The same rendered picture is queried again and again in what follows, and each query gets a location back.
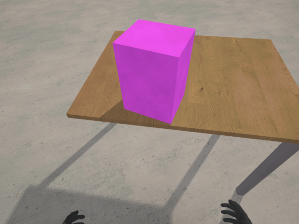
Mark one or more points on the robot left hand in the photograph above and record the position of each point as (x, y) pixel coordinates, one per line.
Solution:
(73, 217)

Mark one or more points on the table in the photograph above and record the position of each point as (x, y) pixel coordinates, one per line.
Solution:
(236, 87)

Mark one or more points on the robot right hand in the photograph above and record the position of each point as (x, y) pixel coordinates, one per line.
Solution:
(238, 213)

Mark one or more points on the carton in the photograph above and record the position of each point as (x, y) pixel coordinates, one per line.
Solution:
(153, 60)

